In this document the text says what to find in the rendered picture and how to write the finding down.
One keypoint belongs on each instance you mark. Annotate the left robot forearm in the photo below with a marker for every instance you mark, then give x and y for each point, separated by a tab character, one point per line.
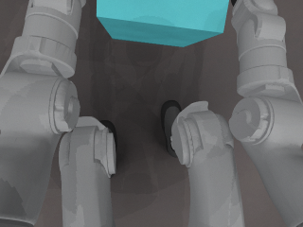
48	42

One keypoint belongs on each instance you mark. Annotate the right robot forearm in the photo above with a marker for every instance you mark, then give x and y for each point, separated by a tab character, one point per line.
262	51

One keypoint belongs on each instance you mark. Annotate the robot right upper arm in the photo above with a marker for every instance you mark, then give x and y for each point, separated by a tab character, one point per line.
270	130

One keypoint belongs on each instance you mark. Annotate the carton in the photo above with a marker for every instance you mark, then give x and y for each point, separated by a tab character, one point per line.
166	22

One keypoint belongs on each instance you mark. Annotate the robot left upper arm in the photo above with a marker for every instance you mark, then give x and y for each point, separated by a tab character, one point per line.
35	110

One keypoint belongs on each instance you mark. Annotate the robot right shin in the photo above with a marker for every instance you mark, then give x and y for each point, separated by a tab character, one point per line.
201	106

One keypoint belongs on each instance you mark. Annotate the robot left thigh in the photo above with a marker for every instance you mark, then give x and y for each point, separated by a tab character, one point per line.
86	183

